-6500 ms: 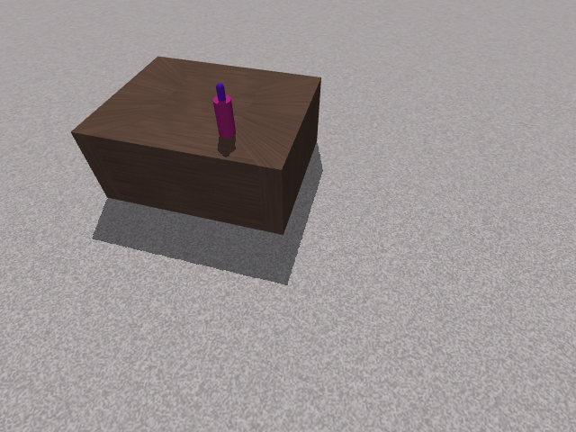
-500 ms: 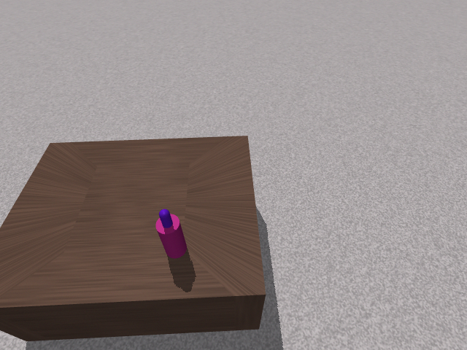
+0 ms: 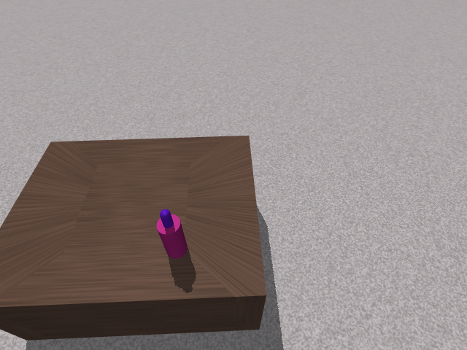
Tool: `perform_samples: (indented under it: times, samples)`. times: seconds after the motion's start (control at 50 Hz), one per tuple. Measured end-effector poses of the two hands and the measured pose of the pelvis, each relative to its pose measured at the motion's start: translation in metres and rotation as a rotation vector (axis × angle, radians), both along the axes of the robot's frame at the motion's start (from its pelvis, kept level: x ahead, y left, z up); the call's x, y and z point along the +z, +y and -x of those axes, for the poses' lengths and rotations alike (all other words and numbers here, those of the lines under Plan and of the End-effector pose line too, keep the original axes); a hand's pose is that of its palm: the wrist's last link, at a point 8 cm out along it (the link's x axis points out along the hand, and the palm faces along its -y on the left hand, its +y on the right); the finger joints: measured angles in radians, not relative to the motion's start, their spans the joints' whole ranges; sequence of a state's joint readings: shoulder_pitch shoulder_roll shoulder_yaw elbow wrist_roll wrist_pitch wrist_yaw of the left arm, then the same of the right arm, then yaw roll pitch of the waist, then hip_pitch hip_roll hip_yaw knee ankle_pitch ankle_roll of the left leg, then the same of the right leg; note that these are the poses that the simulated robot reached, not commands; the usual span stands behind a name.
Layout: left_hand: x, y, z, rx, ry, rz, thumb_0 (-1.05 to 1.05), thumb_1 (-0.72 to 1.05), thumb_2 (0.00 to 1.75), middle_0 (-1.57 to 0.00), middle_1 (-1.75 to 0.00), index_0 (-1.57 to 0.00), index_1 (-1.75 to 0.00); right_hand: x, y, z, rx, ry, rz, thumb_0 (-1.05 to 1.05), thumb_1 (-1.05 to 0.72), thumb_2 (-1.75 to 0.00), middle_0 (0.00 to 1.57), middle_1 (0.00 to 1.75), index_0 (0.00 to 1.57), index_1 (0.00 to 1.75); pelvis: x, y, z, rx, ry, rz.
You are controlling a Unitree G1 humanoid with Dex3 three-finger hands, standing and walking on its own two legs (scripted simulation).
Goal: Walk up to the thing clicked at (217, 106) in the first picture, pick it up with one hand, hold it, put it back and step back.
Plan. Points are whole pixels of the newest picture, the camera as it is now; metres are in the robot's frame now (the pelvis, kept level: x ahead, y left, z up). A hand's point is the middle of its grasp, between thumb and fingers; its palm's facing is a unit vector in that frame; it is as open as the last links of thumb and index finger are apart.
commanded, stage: stand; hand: left
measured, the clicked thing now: (171, 231) +0.50 +0.20 -0.29
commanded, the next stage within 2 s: go down in 0.36 s
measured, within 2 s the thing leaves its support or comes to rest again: neither
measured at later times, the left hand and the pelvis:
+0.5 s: hand out of the picture +0.08 +0.25 -0.15, palm faces -0.01 -0.94 -0.35, open 7.5 cm; pelvis +0.00 +0.00 +0.00, yaw +0 degrees
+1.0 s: hand out of the picture +0.15 +0.27 -0.14, palm faces +0.04 -0.94 -0.34, open 16.0 cm; pelvis +0.01 +0.02 -0.02, yaw +2 degrees
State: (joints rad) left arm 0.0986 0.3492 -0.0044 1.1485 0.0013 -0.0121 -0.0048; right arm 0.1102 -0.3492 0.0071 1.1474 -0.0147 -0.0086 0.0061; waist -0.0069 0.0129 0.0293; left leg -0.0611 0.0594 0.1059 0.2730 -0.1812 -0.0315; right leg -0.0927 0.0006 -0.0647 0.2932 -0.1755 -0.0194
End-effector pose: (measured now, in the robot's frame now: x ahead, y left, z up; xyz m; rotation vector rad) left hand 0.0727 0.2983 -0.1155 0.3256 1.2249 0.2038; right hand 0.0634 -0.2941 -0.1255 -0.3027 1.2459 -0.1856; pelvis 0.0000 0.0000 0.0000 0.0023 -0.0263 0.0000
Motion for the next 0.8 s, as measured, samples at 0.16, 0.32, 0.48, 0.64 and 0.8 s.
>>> perform_samples:
  times: [0.16, 0.32, 0.48, 0.64, 0.8]
  samples:
    - [0.0, 0.0, -0.001, 0.001, 0.002, -0.001, 0.01, 0.9, 0.9, -0.21, -0.3, -0.21, -0.3, 0.0, 0.001, -0.001, 0.002, 0.002, -0.003, 0.0, -0.91, -0.9, 0.21, 0.3, 0.2, 0.3, 0.0, 0.0, -0.001, 0.002, 0.002, 0.0]
    - [0.001, 0.001, -0.001, 0.003, 0.004, -0.003, 0.01, 0.9, 0.9, -0.21, -0.3, -0.21, -0.3, -0.001, 0.001, -0.002, 0.002, 0.005, -0.003, 0.0, -0.91, -0.9, 0.21, 0.3, 0.2, 0.3, 0.0, 0.0, -0.003, 0.003, 0.003, 0.0]
    - [0.0, 0.001, -0.001, 0.004, 0.009, -0.003, 0.01, 0.9, 0.9, -0.21, -0.3, -0.2, -0.3, -0.001, 0.001, -0.005, 0.003, 0.001, -0.002, 0.0, -0.91, -0.9, 0.21, 0.3, 0.2, 0.3, 0.0, 0.0, -0.004, 0.002, 0.004, 0.0]
    - [-0.002, 0.0, -0.051, 0.032, -0.125, 0.016, 0.01, 0.66, 0.65, -0.1, -0.15, -0.1, -0.15, -0.002, 0.025, -0.015, 0.005, -0.123, -0.03, 0.0, -0.99, -0.92, 0.2, 0.29, 0.2, 0.3, -0.008, 0.001, 0.009, 0.035, 0.09, 0.0]
    - [0.008, 0.01, -0.067, 0.008, -0.113, -0.019, 0.01, 0.22, 0.28, -0.06, -0.07, -0.07, -0.06, 0.001, 0.049, -0.025, -0.026, -0.209, -0.067, 0.0, -0.98, -0.91, 0.21, 0.3, 0.2, 0.3, -0.011, 0.008, 0.002, 0.031, 0.118, 0.004]
